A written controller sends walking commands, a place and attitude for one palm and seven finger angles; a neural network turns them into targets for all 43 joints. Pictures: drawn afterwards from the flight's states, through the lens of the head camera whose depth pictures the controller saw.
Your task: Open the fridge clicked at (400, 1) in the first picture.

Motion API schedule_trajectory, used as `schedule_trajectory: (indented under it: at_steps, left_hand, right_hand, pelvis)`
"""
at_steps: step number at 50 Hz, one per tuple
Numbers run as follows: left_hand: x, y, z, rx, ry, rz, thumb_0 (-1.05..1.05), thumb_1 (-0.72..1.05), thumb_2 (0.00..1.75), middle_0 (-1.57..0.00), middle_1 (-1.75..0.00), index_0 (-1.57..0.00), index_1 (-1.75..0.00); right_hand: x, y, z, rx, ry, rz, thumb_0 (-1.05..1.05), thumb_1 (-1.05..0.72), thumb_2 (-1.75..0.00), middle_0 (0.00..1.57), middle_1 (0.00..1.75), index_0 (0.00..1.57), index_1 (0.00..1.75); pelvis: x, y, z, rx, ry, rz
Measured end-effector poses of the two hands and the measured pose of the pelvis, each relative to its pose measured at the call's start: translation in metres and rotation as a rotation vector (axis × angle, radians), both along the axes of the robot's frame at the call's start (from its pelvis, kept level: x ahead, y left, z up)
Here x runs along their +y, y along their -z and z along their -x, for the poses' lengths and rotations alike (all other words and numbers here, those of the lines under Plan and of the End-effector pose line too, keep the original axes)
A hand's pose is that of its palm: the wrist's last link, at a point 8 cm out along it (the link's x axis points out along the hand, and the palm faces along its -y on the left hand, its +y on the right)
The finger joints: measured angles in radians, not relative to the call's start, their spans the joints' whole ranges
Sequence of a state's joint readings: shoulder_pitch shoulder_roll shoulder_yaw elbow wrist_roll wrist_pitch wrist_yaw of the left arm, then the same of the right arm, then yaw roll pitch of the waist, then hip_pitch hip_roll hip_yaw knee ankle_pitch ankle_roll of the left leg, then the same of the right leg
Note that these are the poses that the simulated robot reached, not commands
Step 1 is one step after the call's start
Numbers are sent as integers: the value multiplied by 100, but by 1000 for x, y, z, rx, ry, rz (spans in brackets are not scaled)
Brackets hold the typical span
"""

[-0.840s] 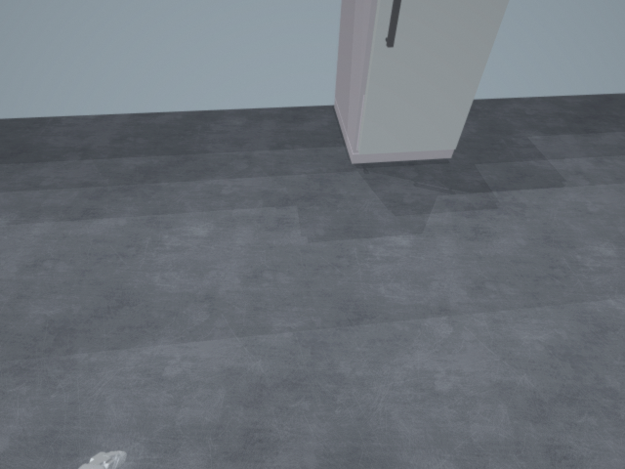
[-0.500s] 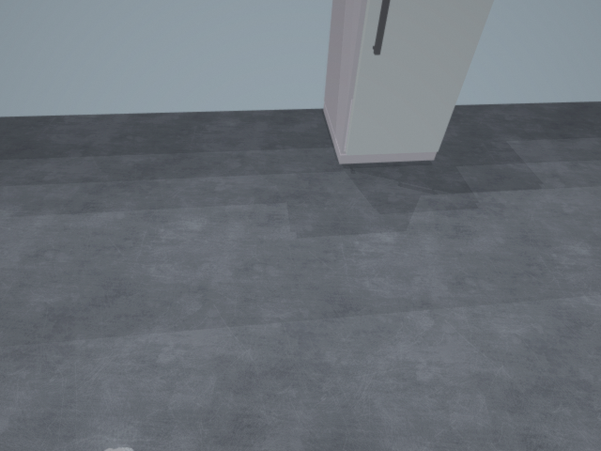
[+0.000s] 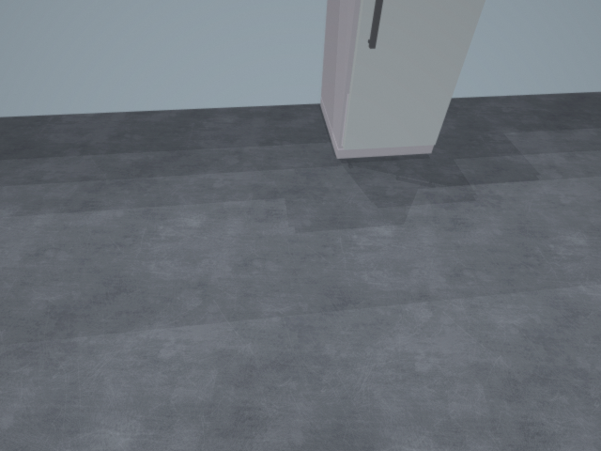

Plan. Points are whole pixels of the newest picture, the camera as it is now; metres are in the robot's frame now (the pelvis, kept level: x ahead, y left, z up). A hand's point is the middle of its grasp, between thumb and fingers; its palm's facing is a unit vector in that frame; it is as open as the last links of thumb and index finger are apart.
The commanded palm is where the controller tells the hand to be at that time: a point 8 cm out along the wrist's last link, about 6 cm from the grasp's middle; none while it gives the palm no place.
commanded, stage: look at it before walking up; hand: left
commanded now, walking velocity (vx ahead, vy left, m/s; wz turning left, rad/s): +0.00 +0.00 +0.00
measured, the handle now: out of the picture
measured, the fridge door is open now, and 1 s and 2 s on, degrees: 0 0 0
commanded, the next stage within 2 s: walk to a spot facing it in 0.60 s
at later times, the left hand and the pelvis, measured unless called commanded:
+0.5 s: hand out of the picture +0.08 +0.24 -0.16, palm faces -0.04 -0.94 -0.33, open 7.4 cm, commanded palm none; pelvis +0.00 -0.01 +0.00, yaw +0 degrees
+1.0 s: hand out of the picture +0.06 +0.20 -0.18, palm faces -0.10 -0.97 -0.23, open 7.4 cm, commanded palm none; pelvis +0.04 -0.01 -0.02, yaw -8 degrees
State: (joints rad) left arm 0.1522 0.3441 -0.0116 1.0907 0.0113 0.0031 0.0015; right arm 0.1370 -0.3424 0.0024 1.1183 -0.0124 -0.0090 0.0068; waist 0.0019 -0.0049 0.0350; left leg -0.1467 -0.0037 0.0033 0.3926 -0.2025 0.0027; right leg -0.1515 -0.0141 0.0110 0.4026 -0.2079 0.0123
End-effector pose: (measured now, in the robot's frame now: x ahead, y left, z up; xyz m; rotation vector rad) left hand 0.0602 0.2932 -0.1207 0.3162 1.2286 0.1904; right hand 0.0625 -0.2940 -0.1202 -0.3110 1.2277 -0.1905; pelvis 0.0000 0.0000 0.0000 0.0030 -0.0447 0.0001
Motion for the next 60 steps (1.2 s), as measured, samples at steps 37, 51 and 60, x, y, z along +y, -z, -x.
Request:
schedule_trajectory:
  at_steps: [37, 51, 60]
  left_hand:
    - [-7, 0, -14, -10, 13, 6, 1, 90, 90, -20, -30, -21, -30]
    - [-56, 33, -7, 145, 45, 110, 1, 90, 90, -20, -30, -20, -30]
    - [-87, 26, -16, 219, 34, 156, 1, 90, 90, -20, -30, -21, -30]
  right_hand:
    - [-4, -4, -15, -14, -5, 2, 0, -91, -90, 20, 30, 20, 30]
    - [18, 36, 23, 42, 171, -96, 0, -91, -90, 20, 30, 20, 30]
    - [22, 24, -33, 30, 215, -117, 1, -91, -90, 20, 30, 20, 29]
  pelvis:
    - [-4, -2, -6, 7, 6, 2]
    - [-16, 21, -48, 26, 152, 0]
    - [-19, 9, -97, 41, 205, 7]
